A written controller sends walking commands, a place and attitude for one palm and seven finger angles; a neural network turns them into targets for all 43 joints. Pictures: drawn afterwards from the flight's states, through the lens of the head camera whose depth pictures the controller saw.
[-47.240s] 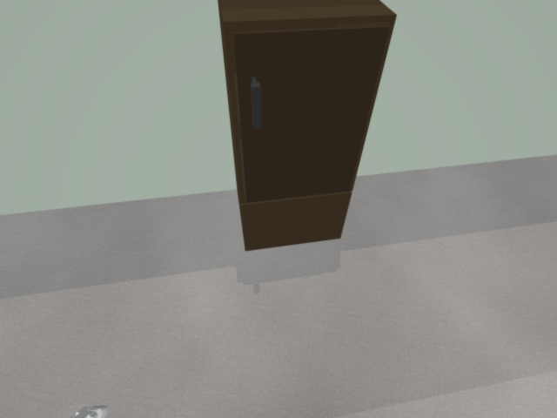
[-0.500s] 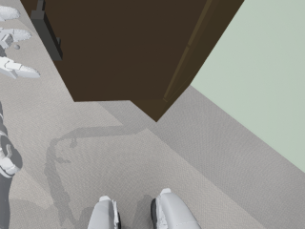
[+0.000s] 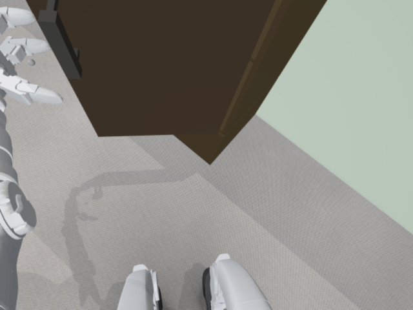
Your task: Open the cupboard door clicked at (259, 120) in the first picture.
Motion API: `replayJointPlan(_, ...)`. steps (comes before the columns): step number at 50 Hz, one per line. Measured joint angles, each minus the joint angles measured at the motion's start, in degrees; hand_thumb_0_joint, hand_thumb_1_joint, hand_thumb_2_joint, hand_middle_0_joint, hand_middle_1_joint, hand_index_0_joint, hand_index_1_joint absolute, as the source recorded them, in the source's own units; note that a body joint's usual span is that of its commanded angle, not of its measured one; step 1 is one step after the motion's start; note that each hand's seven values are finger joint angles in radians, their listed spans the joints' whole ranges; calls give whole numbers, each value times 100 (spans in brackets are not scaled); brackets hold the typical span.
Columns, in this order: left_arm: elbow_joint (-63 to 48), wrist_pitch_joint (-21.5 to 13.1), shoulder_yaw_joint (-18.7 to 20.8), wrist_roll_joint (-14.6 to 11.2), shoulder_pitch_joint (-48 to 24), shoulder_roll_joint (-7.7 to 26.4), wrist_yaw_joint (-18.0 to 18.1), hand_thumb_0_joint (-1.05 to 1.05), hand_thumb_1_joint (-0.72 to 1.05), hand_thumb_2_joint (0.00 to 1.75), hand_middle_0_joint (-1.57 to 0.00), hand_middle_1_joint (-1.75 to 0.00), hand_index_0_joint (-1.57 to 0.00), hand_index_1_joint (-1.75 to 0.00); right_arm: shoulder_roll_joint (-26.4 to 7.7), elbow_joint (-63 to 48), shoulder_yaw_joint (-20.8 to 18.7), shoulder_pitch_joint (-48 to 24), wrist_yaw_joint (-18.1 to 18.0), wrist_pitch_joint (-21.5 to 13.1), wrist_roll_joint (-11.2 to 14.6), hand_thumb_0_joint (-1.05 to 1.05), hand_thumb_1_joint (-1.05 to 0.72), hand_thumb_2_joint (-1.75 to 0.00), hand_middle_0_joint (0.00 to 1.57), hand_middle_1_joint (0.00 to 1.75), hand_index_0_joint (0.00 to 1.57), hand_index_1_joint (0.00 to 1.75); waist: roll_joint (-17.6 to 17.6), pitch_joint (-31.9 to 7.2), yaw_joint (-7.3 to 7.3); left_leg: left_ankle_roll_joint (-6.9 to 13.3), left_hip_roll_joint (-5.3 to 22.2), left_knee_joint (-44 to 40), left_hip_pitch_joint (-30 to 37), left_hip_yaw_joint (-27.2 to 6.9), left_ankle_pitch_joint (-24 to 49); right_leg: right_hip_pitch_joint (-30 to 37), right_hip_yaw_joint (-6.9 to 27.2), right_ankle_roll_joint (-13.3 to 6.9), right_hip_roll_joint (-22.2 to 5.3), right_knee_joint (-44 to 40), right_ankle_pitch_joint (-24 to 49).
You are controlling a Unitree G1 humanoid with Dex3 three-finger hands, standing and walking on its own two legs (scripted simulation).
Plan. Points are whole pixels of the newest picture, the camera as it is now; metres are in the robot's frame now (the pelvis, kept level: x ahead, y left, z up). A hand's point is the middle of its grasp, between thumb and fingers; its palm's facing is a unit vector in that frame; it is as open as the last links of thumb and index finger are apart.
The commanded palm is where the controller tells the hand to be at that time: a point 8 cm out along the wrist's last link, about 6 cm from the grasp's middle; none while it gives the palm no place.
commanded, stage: slide the fingers in behind the handle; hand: left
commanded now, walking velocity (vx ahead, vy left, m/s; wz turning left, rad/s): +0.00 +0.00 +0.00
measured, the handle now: (64, 39) +0.58 +0.20 +0.08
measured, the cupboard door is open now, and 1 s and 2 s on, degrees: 46 45 44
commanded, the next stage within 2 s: close the thumb around the handle in 1.20 s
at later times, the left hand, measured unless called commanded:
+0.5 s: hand (56, 61) +0.53 +0.21 +0.08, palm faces +0.00 -1.00 +0.01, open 14.0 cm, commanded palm +0.51 +0.24 +0.08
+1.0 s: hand (73, 61) +0.54 +0.18 +0.08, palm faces +0.01 -1.00 -0.01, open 14.0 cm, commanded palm +0.51 +0.22 +0.08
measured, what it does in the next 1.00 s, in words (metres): stands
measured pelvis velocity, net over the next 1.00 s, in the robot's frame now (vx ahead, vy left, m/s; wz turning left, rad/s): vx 0.00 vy -0.01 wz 0.01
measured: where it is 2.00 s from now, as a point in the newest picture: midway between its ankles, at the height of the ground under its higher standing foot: outside the picture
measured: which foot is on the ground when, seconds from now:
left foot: down 0.00-1.00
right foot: down 0.00-1.00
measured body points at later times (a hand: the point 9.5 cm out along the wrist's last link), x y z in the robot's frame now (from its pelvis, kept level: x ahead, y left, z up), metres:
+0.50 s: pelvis +0.00 +0.00 +0.00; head +0.16 +0.03 +0.43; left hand +0.53 +0.26 +0.08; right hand -0.01 -0.26 -0.10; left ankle +0.00 +0.09 -0.65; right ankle +0.02 -0.14 -0.65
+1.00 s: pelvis +0.00 -0.01 +0.00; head +0.16 +0.02 +0.42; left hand +0.53 +0.23 +0.08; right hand +0.00 -0.27 -0.10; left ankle +0.00 +0.09 -0.65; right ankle +0.02 -0.14 -0.65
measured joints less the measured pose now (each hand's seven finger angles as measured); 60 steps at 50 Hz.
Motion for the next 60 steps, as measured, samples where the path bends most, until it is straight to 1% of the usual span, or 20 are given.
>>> replayJointPlan(7, -78, -44, -47, 9, 88, -166, 163, -2, -50, 30, -30, -120, -30, -120, 59, 0, -4, 26, 48, -2, -8, 1, -91, -89, 20, 30, 20, 30, 23, -21, 11, 11, -5, -42, 81, 30, -6, 68, 31, 14, -3, -33, -1)
replayJointPlan(14, -108, -96, -177, -49, 153, -398, 290, -2, -50, 30, -30, -120, -30, -120, 109, 47, -19, 56, 88, 6, -16, 1, -91, -89, 20, 30, 20, 30, 48, -49, 68, 19, -27, -104, 198, 54, -7, 170, 54, 25, -22, -71, -12)
replayJointPlan(19, -81, -135, -282, -3, 145, -535, 447, -2, -50, 30, -30, -120, -30, -120, 115, 49, -40, 59, 101, -19, -37, 1, -91, -89, 20, 30, 20, 30, 58, -64, 71, 16, -46, -112, 213, 54, -8, 179, 55, 24, -40, -55, -30)
replayJointPlan(28, -175, -233, -310, 54, 181, -732, 651, -2, -50, 30, -30, -120, -30, -120, 104, 50, -94, 31, 137, -18, -60, 1, -91, -89, 20, 30, 20, 30, 60, -72, 64, -5, -42, -106, 217, 70, -18, 153, 74, 5, -36, -6, -57)
replayJointPlan(36, -178, -269, -381, 32, 237, -895, 786, -2, -50, 30, -30, -120, -30, -120, 111, 77, -116, 32, 153, -11, -47, 1, -91, -90, 20, 30, 20, 30, 60, -83, 98, -32, -41, -155, 308, 68, -8, 222, 74, -22, -33, -11, -73)
replayJointPlan(48, -45, -333, -449, 96, 62, -905, 915, -2, -50, 30, -30, -120, -30, -120, 97, 105, -123, -30, 138, -89, -62, 1, -91, -90, 20, 30, 20, 30, 58, -72, 62, -71, -49, -89, 195, 29, -1, 103, 40, -62, -40, 97, -103)
replayJointPlan(54, -81, -312, -401, 88, 103, -905, 916, -2, -50, 30, -30, -120, -30, -121, 92, 107, -128, -14, 142, -77, -61, 1, -91, -90, 20, 30, 20, 30, 79, -67, 76, -76, -40, -106, 208, 46, 6, 98, 58, -69, -30, 97, -97)
replayJointPlan(60, -20, -285, -372, 91, 93, -848, 887, -2, -50, 30, -30, -120, -30, -120, 99, 92, -104, 0, 120, -89, -43, 1, -91, -90, 20, 30, 20, 30, 77, -50, 61, -81, -36, -128, 228, 42, 20, 118, 56, -75, -24, 76, -84)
